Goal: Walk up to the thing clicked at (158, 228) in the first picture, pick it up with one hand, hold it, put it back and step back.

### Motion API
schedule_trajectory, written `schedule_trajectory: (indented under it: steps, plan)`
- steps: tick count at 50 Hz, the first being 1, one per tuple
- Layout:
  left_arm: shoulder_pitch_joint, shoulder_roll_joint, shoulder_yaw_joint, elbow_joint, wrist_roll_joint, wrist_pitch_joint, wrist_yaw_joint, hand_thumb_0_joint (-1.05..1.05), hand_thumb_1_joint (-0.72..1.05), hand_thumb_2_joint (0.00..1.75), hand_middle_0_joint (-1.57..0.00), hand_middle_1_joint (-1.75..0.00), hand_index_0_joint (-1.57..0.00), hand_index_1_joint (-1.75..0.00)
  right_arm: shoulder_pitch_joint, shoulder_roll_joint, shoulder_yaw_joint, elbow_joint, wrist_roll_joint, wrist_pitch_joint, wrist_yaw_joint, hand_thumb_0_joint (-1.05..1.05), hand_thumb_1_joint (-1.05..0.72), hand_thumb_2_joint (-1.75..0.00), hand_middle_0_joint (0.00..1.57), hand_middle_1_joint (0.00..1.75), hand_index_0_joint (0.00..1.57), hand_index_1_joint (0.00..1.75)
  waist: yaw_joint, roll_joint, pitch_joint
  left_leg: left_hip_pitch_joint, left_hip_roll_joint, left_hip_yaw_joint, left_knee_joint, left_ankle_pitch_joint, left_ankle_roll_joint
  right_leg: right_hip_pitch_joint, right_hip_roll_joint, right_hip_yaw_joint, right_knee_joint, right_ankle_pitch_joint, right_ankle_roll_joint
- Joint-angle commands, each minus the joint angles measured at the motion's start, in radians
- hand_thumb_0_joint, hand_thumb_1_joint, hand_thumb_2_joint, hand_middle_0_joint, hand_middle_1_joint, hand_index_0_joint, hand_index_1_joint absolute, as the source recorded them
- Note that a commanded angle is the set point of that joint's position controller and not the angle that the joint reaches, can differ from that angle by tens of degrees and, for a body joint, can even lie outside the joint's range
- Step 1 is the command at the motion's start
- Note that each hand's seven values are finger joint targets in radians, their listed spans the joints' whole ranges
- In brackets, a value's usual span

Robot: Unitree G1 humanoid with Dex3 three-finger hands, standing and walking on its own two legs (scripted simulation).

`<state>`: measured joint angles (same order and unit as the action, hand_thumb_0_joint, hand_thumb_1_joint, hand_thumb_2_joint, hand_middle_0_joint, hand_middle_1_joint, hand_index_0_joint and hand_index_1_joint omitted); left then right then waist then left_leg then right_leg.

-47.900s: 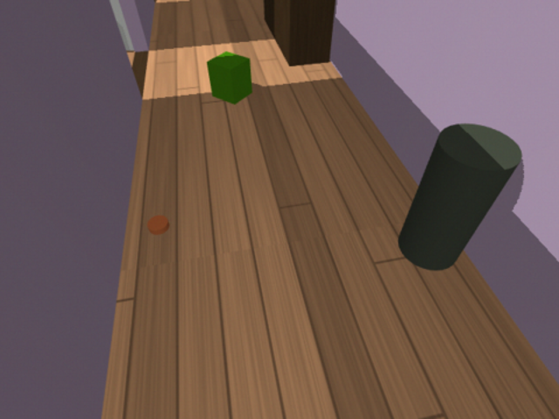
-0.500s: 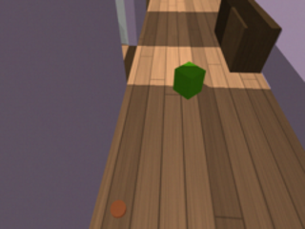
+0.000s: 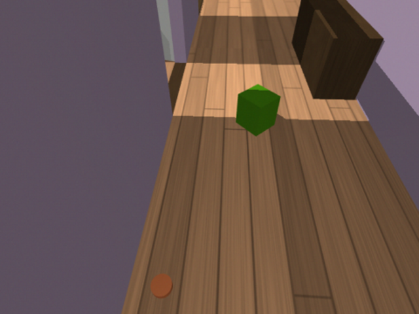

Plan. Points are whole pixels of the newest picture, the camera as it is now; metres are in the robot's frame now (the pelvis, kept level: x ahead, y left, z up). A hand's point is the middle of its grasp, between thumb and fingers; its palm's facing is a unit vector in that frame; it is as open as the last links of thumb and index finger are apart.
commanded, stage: stand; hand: left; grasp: from above
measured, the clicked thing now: (161, 285) +0.42 +0.24 -0.77
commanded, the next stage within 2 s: step back in 0.20 s
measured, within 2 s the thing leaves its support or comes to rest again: neither
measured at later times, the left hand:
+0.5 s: hand out of the picture +0.06 +0.27 -0.17, palm faces -0.05 -0.91 -0.40, open 7.4 cm
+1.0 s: hand out of the picture -0.02 +0.29 -0.18, palm faces -0.12 -0.92 -0.38, open 7.4 cm
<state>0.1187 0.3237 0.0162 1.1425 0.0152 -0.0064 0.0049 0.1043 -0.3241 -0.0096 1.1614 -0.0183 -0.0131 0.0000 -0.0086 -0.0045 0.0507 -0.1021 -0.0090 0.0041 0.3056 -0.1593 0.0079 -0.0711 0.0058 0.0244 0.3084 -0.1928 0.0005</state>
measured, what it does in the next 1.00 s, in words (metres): walks backwards: left foot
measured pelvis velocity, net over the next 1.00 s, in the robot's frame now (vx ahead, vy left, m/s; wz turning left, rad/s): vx -0.15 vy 0.03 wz -0.08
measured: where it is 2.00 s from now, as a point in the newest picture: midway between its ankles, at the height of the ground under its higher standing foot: outside the picture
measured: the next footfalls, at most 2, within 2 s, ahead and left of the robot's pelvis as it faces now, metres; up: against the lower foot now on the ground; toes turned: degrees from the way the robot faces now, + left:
left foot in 0.62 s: -0.06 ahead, +0.14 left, +0.00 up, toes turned -2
right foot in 1.06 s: -0.16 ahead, -0.10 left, +0.00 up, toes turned -2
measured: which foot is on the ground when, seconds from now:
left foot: down 0.00-0.42, up 0.44-0.60, down 0.62-1.00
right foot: down 0.00-0.64, up 0.66-1.00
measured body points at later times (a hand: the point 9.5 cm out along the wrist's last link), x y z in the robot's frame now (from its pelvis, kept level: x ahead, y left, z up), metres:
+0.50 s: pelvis -0.05 +0.00 -0.02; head +0.01 +0.01 +0.42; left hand +0.06 +0.32 -0.14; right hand +0.05 -0.32 -0.14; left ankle -0.04 +0.12 -0.72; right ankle -0.01 -0.12 -0.75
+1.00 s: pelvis -0.15 +0.03 -0.02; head -0.08 +0.04 +0.42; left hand -0.02 +0.34 -0.15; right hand -0.08 -0.29 -0.13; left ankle -0.10 +0.14 -0.75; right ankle -0.19 -0.10 -0.72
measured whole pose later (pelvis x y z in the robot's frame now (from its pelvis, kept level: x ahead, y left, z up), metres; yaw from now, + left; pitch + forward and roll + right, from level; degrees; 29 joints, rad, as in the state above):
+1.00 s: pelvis -0.15 +0.03 -0.02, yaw -5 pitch -2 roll -1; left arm 0.13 0.40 0.08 0.83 0.02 0.07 0.00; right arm 0.13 -0.36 -0.04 0.85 -0.03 0.01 -0.01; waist -0.01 -0.03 0.20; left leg -0.33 0.03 0.04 0.62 -0.26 0.02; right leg -0.32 0.05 0.10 0.86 -0.49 0.02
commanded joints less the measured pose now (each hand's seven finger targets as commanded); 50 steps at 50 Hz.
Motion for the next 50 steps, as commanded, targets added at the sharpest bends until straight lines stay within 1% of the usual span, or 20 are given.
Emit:
schedule_trajectory:
  steps: [1, 9, 10, 15, 18, 20, 22, 23, 25, 28, 30, 31, 32, 33, 34, 36, 37, 44, 46, 50]
  plan:
    - [-0.041, 0.210, 0.035, -0.061, -0.006, -0.027, 0.016, 0.00, 0.90, 0.90, -0.20, -0.30, -0.20, -0.30, -0.037, -0.203, -0.035, -0.059, 0.006, -0.019, -0.016, 0.00, -0.90, -0.90, 0.20, 0.30, 0.20, 0.30, -0.002, 0.002, -0.061, 0.032, 0.129, -0.106, -0.042, 0.106, 0.016, -0.029, -0.122, 0.094, -0.053, 0.120, -0.022]
    - [-0.041, 0.217, 0.034, -0.064, -0.006, -0.027, 0.014, 0.00, 0.90, 0.90, -0.20, -0.30, -0.20, -0.30, -0.033, -0.209, -0.035, -0.059, 0.006, -0.020, -0.015, 0.00, -0.90, -0.90, 0.20, 0.30, 0.20, 0.30, -0.001, 0.010, -0.066, 0.026, 0.132, -0.109, -0.048, 0.106, 0.019, -0.024, -0.125, 0.096, -0.045, 0.116, -0.029]
    - [-0.019, 0.288, 0.069, -0.101, -0.018, -0.016, 0.019, 0.00, 0.90, 0.90, -0.20, -0.30, -0.20, -0.30, -0.065, -0.270, -0.054, -0.081, 0.006, -0.006, -0.014, 0.00, -0.90, -0.90, 0.20, 0.30, 0.20, 0.30, 0.006, 0.004, 0.035, -0.031, 0.124, -0.118, 0.050, 0.251, 0.029, -0.122, -0.107, 0.116, 0.037, 0.285, -0.032]
    - [-0.008, 0.256, 0.072, -0.181, -0.018, 0.002, 0.024, 0.00, 0.90, 0.90, -0.20, -0.30, -0.20, -0.30, -0.032, -0.271, -0.073, -0.146, 0.020, 0.017, -0.013, 0.00, -0.90, -0.90, 0.20, 0.30, 0.20, 0.30, -0.010, 0.032, -0.123, -0.046, 0.143, -0.121, 0.150, 0.329, 0.094, -0.097, -0.075, 0.087, 0.214, 0.275, -0.075]
    - [0.012, 0.274, 0.075, -0.217, -0.011, 0.010, 0.023, 0.00, 0.90, 0.90, -0.20, -0.30, -0.20, -0.30, -0.046, -0.266, -0.079, -0.186, 0.020, 0.031, -0.012, 0.00, -0.90, -0.90, 0.20, 0.30, 0.20, 0.30, 0.002, 0.015, -0.124, -0.097, 0.111, -0.115, 0.251, 0.190, 0.099, -0.149, -0.115, 0.145, 0.233, 0.263, -0.125]
    - [0.017, 0.322, 0.088, -0.240, -0.004, 0.012, 0.022, 0.00, 0.90, 0.90, -0.20, -0.30, -0.20, -0.30, -0.050, -0.253, -0.078, -0.211, 0.018, 0.041, -0.010, 0.00, -0.90, -0.90, 0.20, 0.30, 0.20, 0.30, 0.016, -0.074, -0.108, -0.148, 0.018, -0.062, 0.412, 0.023, 0.054, -0.186, -0.225, 0.268, 0.141, 0.320, -0.204]
    - [-0.029, 0.373, 0.102, -0.285, 0.012, 0.009, 0.025, 0.00, 0.90, 0.90, -0.20, -0.30, -0.20, -0.30, -0.004, -0.235, -0.081, -0.227, 0.008, 0.056, -0.006, 0.00, -0.90, -0.90, 0.20, 0.30, 0.20, 0.30, 0.015, -0.216, -0.080, -0.212, -0.078, -0.053, 0.710, -0.412, 0.019, -0.241, -0.390, 0.427, 0.051, 0.395, -0.327]
    - [-0.063, 0.370, 0.106, -0.305, 0.019, 0.009, 0.027, 0.00, 0.90, 0.90, -0.20, -0.30, -0.20, -0.30, 0.037, -0.247, -0.089, -0.227, 0.007, 0.061, -0.004, 0.00, -0.90, -0.90, 0.20, 0.30, 0.20, 0.30, -0.006, -0.186, -0.073, -0.192, -0.058, -0.118, 0.795, -0.440, 0.022, -0.304, -0.390, 0.402, 0.071, 0.369, -0.335]
    - [-0.117, 0.337, 0.100, -0.341, 0.027, 0.012, 0.033, 0.00, 0.90, 0.90, -0.20, -0.30, -0.20, -0.30, 0.092, -0.245, -0.093, -0.232, 0.024, 0.055, -0.001, 0.00, -0.90, -0.90, 0.20, 0.30, 0.20, 0.30, -0.024, -0.170, -0.093, -0.209, -0.041, -0.126, 0.744, -0.403, 0.027, -0.240, -0.313, 0.300, 0.132, 0.389, -0.276]
    - [-0.080, 0.321, 0.096, -0.357, 0.025, 0.024, 0.030, 0.00, 0.90, 0.90, -0.20, -0.30, -0.20, -0.30, 0.097, -0.246, -0.089, -0.243, 0.007, 0.039, -0.005, 0.00, -0.90, -0.90, 0.20, 0.30, 0.20, 0.30, 0.005, -0.160, -0.117, -0.208, -0.017, -0.043, 0.424, -0.325, 0.011, -0.101, -0.238, 0.231, 0.221, 0.421, -0.193]
    - [-0.077, 0.312, 0.089, -0.368, 0.004, 0.043, 0.021, 0.00, 0.90, 0.90, -0.20, -0.30, -0.20, -0.30, 0.126, -0.243, -0.098, -0.238, -0.012, 0.024, -0.010, 0.00, -0.90, -0.90, 0.20, 0.30, 0.20, 0.30, -0.027, -0.080, -0.107, -0.097, -0.006, -0.025, 0.097, 0.017, 0.010, -0.134, -0.154, 0.167, 0.350, 0.337, -0.113]
    - [-0.044, 0.265, 0.080, -0.376, -0.005, 0.049, 0.018, 0.00, 0.90, 0.90, -0.20, -0.30, -0.20, -0.30, 0.096, -0.289, -0.112, -0.255, -0.027, 0.017, -0.014, 0.00, -0.90, -0.90, 0.20, 0.30, 0.20, 0.30, -0.001, 0.061, -0.094, -0.027, 0.121, -0.214, 0.058, 0.205, 0.043, -0.251, -0.042, 0.118, 0.457, 0.144, -0.062]
    - [-0.023, 0.222, 0.076, -0.382, -0.008, 0.050, 0.022, 0.00, 0.90, 0.90, -0.20, -0.30, -0.20, -0.30, 0.068, -0.371, -0.126, -0.275, -0.035, 0.013, -0.013, 0.00, -0.90, -0.90, 0.20, 0.30, 0.20, 0.30, 0.016, 0.215, -0.073, 0.062, 0.293, -0.423, 0.054, 0.441, 0.122, -0.457, 0.119, 0.086, 0.594, -0.349, -0.027]
    - [-0.063, 0.252, 0.087, -0.389, 0.007, 0.048, 0.037, 0.00, 0.90, 0.90, -0.20, -0.30, -0.20, -0.30, 0.093, -0.430, -0.137, -0.293, -0.017, 0.011, -0.011, 0.00, -0.90, -0.90, 0.20, 0.30, 0.20, 0.30, -0.050, 0.237, -0.091, -0.030, 0.422, -0.508, 0.070, 0.554, 0.266, -0.427, 0.123, 0.166, 0.764, -0.497, -0.006]
    - [-0.108, 0.267, 0.093, -0.379, 0.015, 0.049, 0.042, 0.00, 0.90, 0.90, -0.20, -0.30, -0.20, -0.30, 0.081, -0.395, -0.135, -0.288, -0.014, 0.009, -0.018, 0.00, -0.90, -0.90, 0.20, 0.30, 0.20, 0.30, -0.056, 0.142, -0.075, -0.068, 0.393, -0.467, 0.070, 0.520, 0.266, -0.411, 0.114, 0.211, 0.859, -0.459, -0.011]
    - [-0.020, 0.251, 0.094, -0.355, -0.009, 0.049, 0.038, 0.00, 0.90, 0.90, -0.20, -0.30, -0.20, -0.30, -0.036, -0.321, -0.108, -0.311, -0.016, 0.007, -0.030, 0.00, -0.90, -0.90, 0.20, 0.30, 0.20, 0.30, 0.031, 0.122, -0.056, -0.024, 0.259, -0.268, 0.131, 0.531, 0.203, -0.467, 0.120, 0.221, 0.942, -0.341, -0.016]
    - [0.007, 0.259, 0.100, -0.357, -0.009, 0.049, 0.032, 0.00, 0.90, 0.90, -0.20, -0.30, -0.20, -0.30, -0.027, -0.310, -0.103, -0.325, -0.012, 0.007, -0.035, 0.00, -0.90, -0.90, 0.20, 0.30, 0.20, 0.30, 0.037, 0.146, -0.050, -0.014, 0.242, -0.236, 0.149, 0.535, 0.190, -0.468, 0.114, 0.201, 0.945, -0.306, -0.011]
    - [-0.009, 0.244, 0.111, -0.408, 0.003, 0.042, 0.020, 0.00, 0.90, 0.90, -0.20, -0.30, -0.20, -0.30, 0.092, -0.317, -0.114, -0.344, -0.001, 0.008, -0.046, 0.00, -0.90, -0.90, 0.20, 0.30, 0.20, 0.30, -0.038, 0.127, -0.086, 0.130, 0.297, -0.255, 0.194, 0.544, 0.259, -0.444, 0.069, 0.140, 0.719, -0.342, 0.033]
    - [-0.001, 0.235, 0.111, -0.409, 0.004, 0.041, 0.015, 0.00, 0.90, 0.90, -0.20, -0.30, -0.20, -0.30, 0.101, -0.318, -0.114, -0.353, -0.006, 0.009, -0.042, 0.00, -0.90, -0.90, 0.20, 0.30, 0.20, 0.30, -0.045, 0.136, -0.101, 0.108, 0.278, -0.233, 0.203, 0.513, 0.243, -0.396, 0.055, 0.101, 0.616, -0.327, 0.022]
    - [0.111, 0.218, 0.116, -0.361, 0.011, 0.032, 0.005, 0.00, 0.90, 0.90, -0.20, -0.30, -0.20, -0.30, 0.030, -0.332, -0.112, -0.378, 0.000, 0.023, -0.030, 0.00, -0.90, -0.90, 0.20, 0.30, 0.20, 0.30, 0.012, 0.182, -0.144, -0.016, 0.254, -0.216, 0.245, 0.342, 0.186, -0.184, 0.025, 0.009, 0.259, -0.169, -0.013]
